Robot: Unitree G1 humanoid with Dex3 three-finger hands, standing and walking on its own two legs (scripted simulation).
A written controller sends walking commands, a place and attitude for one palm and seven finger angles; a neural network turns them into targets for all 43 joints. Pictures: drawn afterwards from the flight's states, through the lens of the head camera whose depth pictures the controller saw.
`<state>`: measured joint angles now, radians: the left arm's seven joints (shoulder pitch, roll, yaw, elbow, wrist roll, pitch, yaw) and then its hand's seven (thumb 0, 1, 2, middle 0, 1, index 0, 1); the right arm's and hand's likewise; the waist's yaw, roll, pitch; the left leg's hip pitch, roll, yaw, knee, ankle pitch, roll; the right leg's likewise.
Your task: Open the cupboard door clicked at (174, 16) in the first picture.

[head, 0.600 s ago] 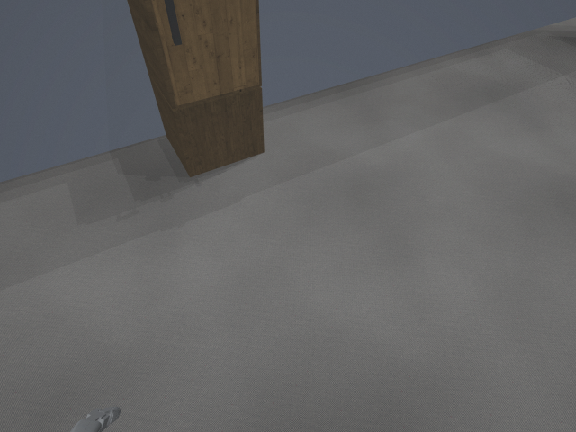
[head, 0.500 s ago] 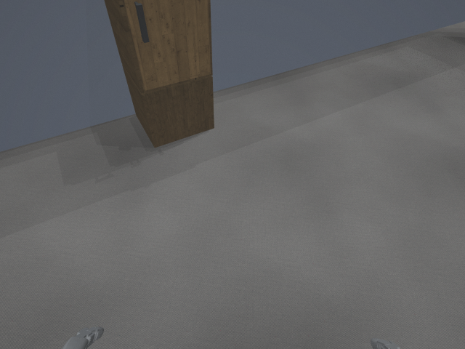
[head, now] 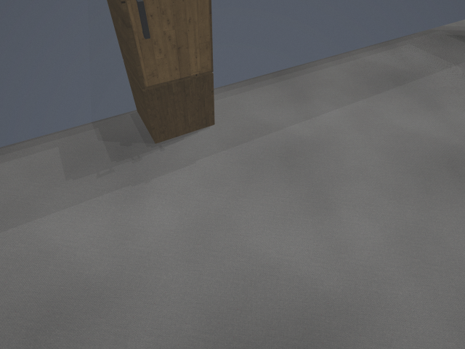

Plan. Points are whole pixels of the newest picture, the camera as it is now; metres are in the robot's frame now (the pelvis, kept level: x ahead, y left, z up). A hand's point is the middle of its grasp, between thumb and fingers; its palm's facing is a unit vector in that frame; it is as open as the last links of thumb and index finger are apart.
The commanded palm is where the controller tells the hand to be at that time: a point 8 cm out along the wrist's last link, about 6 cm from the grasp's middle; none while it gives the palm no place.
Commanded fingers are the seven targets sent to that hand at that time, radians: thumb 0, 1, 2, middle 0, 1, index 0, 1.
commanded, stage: stand and wait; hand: left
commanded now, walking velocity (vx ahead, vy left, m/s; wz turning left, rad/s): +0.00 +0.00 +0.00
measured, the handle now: (142, 18) +1.39 +0.49 -0.01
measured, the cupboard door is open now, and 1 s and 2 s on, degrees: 0 0 0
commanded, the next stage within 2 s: look at it before walking up in 0.54 s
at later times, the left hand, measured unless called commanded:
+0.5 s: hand out of the picture +0.06 +0.24 -0.16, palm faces -0.04 -0.95 -0.32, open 7.4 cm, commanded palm none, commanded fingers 0.00 0.90 0.90 -0.20 -0.30 -0.20 -0.30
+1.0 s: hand out of the picture +0.07 +0.24 -0.15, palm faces -0.04 -0.94 -0.33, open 7.4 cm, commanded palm none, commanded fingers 0.00 0.90 0.90 -0.20 -0.30 -0.20 -0.30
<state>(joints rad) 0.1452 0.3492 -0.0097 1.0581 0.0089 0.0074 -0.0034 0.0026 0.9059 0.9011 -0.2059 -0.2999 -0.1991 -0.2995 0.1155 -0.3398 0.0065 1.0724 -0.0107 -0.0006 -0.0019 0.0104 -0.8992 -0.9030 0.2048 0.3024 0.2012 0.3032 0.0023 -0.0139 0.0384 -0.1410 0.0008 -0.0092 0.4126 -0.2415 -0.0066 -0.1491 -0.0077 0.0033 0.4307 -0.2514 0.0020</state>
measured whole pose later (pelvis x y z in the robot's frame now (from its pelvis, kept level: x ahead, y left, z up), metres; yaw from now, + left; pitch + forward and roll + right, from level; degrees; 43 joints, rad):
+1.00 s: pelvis -0.01 +0.00 +0.00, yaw +0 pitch -2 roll +0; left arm 0.13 0.35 -0.01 1.09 0.01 -0.01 -0.01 0.00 0.91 0.90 -0.21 -0.30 -0.20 -0.30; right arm 0.11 -0.34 0.01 1.11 -0.01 -0.01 0.00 0.01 -0.90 -0.90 0.20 0.30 0.20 0.30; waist 0.00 -0.01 0.03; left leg -0.13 0.01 -0.01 0.36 -0.20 -0.01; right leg -0.14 0.00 0.01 0.38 -0.20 0.00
